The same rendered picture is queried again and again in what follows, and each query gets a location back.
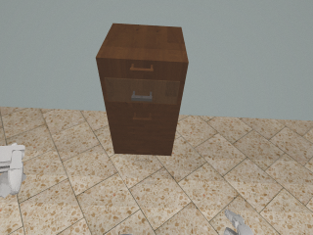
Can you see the handle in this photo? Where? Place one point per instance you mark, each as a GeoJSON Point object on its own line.
{"type": "Point", "coordinates": [141, 97]}
{"type": "Point", "coordinates": [142, 119]}
{"type": "Point", "coordinates": [141, 71]}

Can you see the cabinet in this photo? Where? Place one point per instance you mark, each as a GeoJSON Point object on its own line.
{"type": "Point", "coordinates": [141, 46]}

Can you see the right robot hand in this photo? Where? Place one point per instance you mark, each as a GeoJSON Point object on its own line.
{"type": "Point", "coordinates": [238, 222]}

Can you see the drawer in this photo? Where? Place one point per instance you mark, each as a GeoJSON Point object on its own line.
{"type": "Point", "coordinates": [121, 90]}

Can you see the left robot hand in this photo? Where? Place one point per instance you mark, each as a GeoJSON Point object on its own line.
{"type": "Point", "coordinates": [11, 167]}

